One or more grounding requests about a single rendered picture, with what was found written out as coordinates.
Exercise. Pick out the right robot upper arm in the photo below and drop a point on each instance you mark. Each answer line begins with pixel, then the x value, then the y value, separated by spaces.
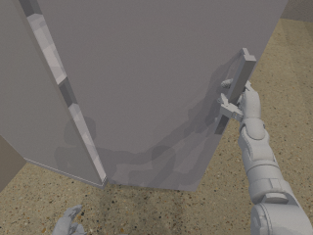
pixel 278 219

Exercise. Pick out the robot right forearm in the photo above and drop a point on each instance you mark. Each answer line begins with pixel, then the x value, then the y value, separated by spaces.
pixel 266 183

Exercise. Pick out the fridge door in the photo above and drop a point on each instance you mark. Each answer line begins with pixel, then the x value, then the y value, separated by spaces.
pixel 146 75

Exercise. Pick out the handle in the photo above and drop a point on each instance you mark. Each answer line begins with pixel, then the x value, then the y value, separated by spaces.
pixel 238 84

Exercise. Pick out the robot left hand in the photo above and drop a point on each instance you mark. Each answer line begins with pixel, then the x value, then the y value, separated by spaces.
pixel 64 225

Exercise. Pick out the robot right hand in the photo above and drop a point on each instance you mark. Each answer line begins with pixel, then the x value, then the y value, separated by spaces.
pixel 248 105

